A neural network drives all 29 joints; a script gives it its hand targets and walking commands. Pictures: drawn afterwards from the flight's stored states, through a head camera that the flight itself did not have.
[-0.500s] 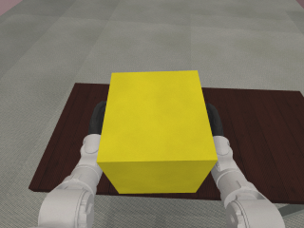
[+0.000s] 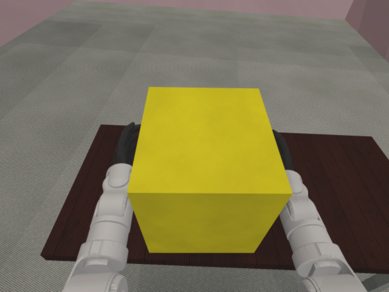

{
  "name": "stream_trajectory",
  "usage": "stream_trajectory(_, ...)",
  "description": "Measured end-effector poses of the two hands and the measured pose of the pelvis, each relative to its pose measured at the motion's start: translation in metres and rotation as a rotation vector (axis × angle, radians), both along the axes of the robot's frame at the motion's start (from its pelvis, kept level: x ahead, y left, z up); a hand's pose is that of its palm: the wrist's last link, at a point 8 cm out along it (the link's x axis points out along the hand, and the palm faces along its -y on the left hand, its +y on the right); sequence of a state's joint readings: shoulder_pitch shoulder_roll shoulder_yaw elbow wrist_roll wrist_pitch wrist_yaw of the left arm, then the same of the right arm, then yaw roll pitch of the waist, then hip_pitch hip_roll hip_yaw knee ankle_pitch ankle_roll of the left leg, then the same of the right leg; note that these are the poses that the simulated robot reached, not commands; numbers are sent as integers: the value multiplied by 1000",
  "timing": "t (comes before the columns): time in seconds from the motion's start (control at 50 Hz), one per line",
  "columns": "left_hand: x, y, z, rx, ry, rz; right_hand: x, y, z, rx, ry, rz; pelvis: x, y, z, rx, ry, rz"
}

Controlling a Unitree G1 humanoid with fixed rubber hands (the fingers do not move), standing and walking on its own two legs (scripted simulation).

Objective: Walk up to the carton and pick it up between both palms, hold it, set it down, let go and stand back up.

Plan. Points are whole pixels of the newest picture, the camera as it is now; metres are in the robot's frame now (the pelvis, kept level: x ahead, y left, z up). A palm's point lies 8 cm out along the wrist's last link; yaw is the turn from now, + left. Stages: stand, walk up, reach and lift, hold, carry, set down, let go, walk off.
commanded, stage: reach and lift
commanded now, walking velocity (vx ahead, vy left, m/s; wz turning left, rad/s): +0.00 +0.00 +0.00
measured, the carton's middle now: (202, 172) +0.37 -0.02 +0.06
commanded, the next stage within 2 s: hold in 1.66 s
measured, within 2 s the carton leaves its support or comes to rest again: neither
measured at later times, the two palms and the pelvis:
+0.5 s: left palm (118, 142) +0.35 +0.14 +0.16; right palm (292, 157) +0.34 -0.19 +0.14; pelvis -0.02 -0.01 +0.00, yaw -1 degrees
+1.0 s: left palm (114, 138) +0.35 +0.15 +0.18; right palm (290, 151) +0.34 -0.18 +0.15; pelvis -0.01 -0.01 +0.00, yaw +1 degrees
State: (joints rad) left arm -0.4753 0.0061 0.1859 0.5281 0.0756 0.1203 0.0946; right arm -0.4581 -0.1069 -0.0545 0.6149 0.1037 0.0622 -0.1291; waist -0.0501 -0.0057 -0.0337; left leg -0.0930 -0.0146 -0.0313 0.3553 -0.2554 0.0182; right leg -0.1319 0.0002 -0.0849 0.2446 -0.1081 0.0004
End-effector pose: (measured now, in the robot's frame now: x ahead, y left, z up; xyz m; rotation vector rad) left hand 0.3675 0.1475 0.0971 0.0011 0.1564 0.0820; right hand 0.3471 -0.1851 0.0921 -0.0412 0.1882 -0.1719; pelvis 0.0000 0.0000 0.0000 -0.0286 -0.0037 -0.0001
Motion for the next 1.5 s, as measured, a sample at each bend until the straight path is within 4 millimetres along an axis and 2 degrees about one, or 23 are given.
stream_trajectory(0.18, -2, -2, 43, 15, -50, -22, -9, -2, 32, -9, -53, -11, -13, 5, 0, -1, -23, 1)
stream_trajectory(0.34, -7, -9, 44, 32, 32, -53, -20, -8, 18, 11, 23, -12, -22, 4, 0, 5, -67, -19)
stream_trajectory(0.52, -13, -2, 68, 30, -26, -8, -10, -3, 47, -1, -38, 29, -22, -7, 0, 10, -62, -7)
stream_trajectory(0.76, -7, -4, 59, 34, 16, -15, 0, -6, 40, 26, -7, 24, -19, -17, 0, 10, -69, 10)
stream_trajectory(1.0, -16, 3, 79, 44, -47, -12, -6, 1, 57, 33, -73, 23, -14, -11, 0, 5, -83, 11)
stream_trajectory(1.24, -28, 13, 83, 25, -27, -14, -18, 11, 63, 19, -55, 27, -28, -2, -1, 5, -105, 0)
stream_trajectory(1.4, -17, 10, 95, 40, -15, -1, -6, 8, 65, 29, -49, 49, -27, -3, -1, 11, -96, 8)
stream_trajectory(1.5, -8, 7, 93, 40, -5, 9, 5, 5, 66, 33, -43, 55, -19, -8, 0, 9, -91, 5)
